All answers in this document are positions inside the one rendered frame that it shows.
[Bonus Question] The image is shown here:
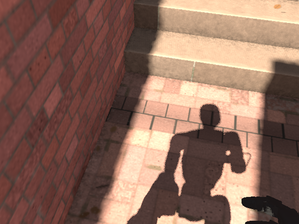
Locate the right robot hand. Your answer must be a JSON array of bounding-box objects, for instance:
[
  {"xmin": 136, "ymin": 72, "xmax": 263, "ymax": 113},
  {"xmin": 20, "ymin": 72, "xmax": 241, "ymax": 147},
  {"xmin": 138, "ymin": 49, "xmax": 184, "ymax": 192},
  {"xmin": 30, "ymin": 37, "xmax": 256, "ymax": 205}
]
[{"xmin": 241, "ymin": 195, "xmax": 299, "ymax": 224}]

